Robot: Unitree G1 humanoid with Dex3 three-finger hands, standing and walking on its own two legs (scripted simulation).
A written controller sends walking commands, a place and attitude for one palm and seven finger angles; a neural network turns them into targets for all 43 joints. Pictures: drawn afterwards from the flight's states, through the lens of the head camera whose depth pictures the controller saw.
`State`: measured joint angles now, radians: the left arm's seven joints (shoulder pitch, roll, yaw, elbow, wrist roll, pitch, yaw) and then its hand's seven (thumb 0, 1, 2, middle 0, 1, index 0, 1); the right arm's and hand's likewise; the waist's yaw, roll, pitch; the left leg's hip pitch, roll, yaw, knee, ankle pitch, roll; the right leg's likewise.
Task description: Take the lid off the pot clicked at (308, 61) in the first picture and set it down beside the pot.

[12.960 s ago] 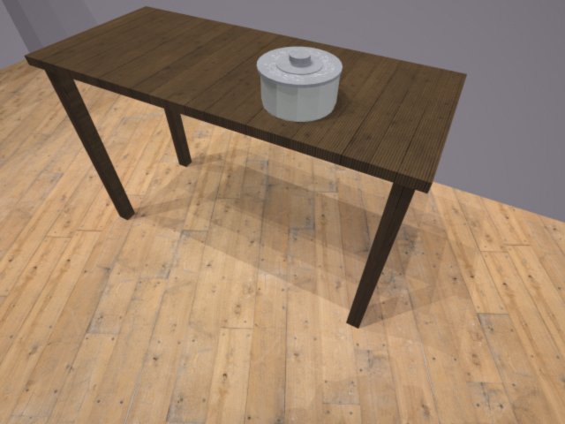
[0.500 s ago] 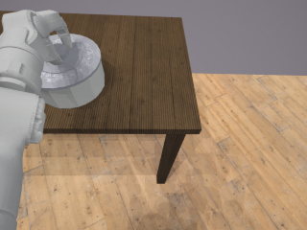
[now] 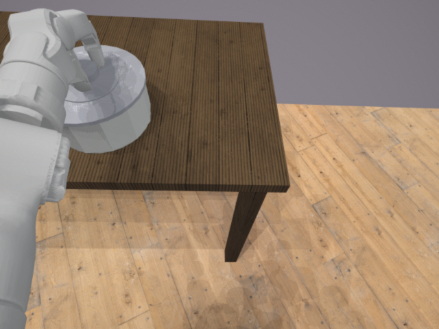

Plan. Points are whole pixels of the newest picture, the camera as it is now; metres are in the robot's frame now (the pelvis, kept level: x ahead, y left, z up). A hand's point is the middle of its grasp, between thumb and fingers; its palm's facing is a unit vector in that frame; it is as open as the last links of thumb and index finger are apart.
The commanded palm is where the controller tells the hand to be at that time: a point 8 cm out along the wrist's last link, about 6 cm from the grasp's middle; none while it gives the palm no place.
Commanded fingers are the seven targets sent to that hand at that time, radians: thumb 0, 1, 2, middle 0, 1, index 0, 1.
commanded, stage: close the fingers and squeeze the knob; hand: left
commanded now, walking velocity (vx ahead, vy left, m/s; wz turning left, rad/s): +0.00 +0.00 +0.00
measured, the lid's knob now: (82, 71) +0.56 +0.18 +0.14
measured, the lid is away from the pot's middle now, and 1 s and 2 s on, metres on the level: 0.00 0.01 0.01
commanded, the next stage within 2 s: lift the lid straight up in 0.28 s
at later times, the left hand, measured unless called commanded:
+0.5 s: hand (76, 67) +0.53 +0.17 +0.17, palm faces -0.42 -0.14 -0.90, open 8.0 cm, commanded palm +0.56 +0.17 +0.24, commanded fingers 0.00 0.70 0.82 -0.75 -1.13 -0.75 -1.14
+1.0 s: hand (62, 50) +0.52 +0.18 +0.21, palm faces -0.38 -0.15 -0.91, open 8.0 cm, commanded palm +0.56 +0.18 +0.28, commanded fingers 0.00 0.71 0.82 -0.75 -1.13 -0.75 -1.14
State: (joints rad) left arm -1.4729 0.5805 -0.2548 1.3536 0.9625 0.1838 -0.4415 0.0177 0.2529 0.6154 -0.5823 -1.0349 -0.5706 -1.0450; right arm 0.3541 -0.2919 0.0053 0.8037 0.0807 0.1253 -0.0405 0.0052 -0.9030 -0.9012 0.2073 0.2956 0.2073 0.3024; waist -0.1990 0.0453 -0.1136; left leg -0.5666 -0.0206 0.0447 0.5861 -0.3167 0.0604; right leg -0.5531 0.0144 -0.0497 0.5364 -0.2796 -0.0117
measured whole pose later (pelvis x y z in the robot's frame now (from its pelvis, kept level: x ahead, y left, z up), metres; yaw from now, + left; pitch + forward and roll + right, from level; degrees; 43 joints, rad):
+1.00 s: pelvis +0.00 +0.00 +0.00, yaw +1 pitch +15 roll -1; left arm -1.51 0.58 -0.26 1.35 0.95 0.21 -0.47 0.01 0.27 0.61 -0.57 -1.03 -0.56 -1.03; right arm 0.34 -0.29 0.01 0.82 0.08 0.09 -0.04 0.01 -0.90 -0.90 0.21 0.30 0.21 0.30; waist -0.19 0.05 -0.11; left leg -0.51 -0.03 0.03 0.54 -0.29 0.06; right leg -0.50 0.01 -0.06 0.50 -0.27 -0.01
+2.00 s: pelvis +0.01 -0.01 +0.01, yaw +1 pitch +15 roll -1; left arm -1.69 0.61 -0.27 1.39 0.97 0.33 -0.51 0.00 0.27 0.61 -0.58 -1.03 -0.56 -1.03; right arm 0.32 -0.30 0.03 0.84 0.09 0.06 -0.03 0.01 -0.90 -0.90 0.21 0.30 0.21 0.30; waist -0.19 0.06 -0.11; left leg -0.45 -0.03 0.02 0.47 -0.27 0.05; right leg -0.44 0.01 -0.06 0.43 -0.25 -0.02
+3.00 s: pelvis +0.01 +0.00 +0.01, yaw +1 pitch +14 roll -1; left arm -1.65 0.73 -0.28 1.32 1.00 0.26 -0.54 0.00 0.27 0.61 -0.58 -1.04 -0.57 -1.03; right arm 0.31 -0.31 0.03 0.84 0.10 0.09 -0.05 0.01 -0.90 -0.90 0.21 0.30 0.21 0.30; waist -0.17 0.05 -0.11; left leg -0.44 -0.03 0.02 0.44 -0.26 0.05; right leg -0.42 0.01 -0.06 0.40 -0.23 -0.01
